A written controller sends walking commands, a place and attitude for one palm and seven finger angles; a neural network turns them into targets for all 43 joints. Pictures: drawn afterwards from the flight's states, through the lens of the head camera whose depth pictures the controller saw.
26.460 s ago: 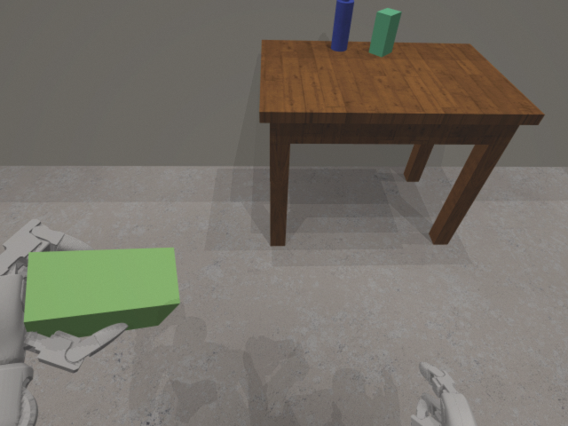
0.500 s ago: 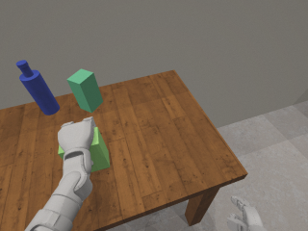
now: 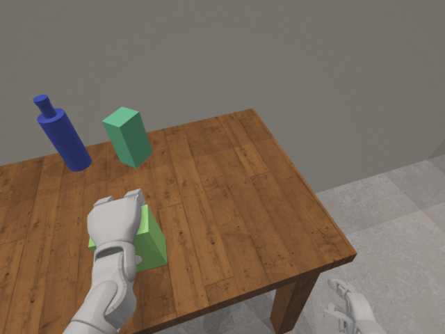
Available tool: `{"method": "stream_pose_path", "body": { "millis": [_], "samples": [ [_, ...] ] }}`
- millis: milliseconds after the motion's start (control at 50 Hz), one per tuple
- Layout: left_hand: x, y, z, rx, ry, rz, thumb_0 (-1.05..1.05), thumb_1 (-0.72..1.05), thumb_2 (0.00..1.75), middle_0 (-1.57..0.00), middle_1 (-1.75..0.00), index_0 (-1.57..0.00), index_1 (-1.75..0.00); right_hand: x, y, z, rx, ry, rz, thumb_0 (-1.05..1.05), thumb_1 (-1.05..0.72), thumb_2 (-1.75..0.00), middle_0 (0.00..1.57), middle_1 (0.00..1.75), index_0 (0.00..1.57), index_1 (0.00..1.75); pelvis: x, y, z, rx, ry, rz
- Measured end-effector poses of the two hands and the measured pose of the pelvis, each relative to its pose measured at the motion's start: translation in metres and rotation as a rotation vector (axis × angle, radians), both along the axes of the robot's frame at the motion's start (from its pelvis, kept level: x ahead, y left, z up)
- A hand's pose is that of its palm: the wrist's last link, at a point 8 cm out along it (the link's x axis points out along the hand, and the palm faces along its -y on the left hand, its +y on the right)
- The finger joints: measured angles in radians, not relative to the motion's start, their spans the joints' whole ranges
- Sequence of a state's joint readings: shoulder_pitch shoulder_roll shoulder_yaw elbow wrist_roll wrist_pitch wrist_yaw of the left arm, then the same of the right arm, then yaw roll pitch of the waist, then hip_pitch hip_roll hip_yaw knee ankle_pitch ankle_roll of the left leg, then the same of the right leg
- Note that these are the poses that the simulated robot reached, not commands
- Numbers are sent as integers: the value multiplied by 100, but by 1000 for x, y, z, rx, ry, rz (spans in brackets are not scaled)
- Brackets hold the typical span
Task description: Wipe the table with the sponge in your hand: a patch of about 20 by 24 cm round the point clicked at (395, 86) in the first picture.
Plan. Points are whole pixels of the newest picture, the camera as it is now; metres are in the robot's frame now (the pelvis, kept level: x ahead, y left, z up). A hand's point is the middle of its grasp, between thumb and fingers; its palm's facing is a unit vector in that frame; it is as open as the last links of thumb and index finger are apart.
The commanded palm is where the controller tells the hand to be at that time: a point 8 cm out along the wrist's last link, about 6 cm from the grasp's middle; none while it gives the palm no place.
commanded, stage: wipe back along the middle lane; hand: left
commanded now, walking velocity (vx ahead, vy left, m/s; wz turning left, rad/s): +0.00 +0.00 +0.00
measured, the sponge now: (135, 247) +0.27 +0.23 -0.02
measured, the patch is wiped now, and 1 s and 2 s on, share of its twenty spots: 0.55 0.70 0.70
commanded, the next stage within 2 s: slide across to the third lane in 0.44 s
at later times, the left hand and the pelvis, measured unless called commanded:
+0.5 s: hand (132, 253) +0.24 +0.20 +0.04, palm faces +0.05 -0.10 -0.99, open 10.6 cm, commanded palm +0.19 +0.19 +0.06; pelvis -0.01 -0.01 +0.00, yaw -1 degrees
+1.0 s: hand (147, 250) +0.24 +0.18 +0.04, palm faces +0.00 -0.08 -1.00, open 10.6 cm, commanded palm +0.21 +0.14 +0.08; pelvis -0.02 -0.01 +0.00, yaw +1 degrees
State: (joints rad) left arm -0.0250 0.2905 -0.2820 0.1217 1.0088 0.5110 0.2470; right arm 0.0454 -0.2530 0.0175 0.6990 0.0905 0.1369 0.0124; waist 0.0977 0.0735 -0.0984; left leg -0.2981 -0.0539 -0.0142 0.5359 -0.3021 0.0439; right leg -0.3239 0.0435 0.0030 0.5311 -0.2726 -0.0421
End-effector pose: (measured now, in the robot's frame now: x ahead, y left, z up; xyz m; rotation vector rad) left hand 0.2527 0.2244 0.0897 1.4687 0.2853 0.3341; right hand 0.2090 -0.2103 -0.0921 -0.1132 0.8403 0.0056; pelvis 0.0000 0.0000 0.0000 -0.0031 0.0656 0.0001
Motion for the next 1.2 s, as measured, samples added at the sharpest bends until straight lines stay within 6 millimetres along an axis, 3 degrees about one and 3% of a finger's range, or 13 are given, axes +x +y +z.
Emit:
{"method": "stream_pose_path", "body": {
  "millis": [560,840,1200],
  "samples": [
    [-40,-25,0,-28,1,-21,-1,-52,106,-61,-139,-64,-138,-1,-6,4,37,-35,20,1,-91,-90,19,30,19,30,-9,-14,1,3,-45,-11],
    [-33,-33,0,-19,46,-27,-2,-53,106,-63,-137,-67,-135,-1,-5,4,33,-35,19,1,-91,-90,19,30,19,30,-15,-13,1,4,-57,4],
    [-8,-76,1,23,37,-92,-4,-54,106,-65,-135,-69,-132,-5,-3,6,79,-44,19,1,-91,-90,19,30,17,29,-29,-18,-2,17,-52,23]
  ]
}}
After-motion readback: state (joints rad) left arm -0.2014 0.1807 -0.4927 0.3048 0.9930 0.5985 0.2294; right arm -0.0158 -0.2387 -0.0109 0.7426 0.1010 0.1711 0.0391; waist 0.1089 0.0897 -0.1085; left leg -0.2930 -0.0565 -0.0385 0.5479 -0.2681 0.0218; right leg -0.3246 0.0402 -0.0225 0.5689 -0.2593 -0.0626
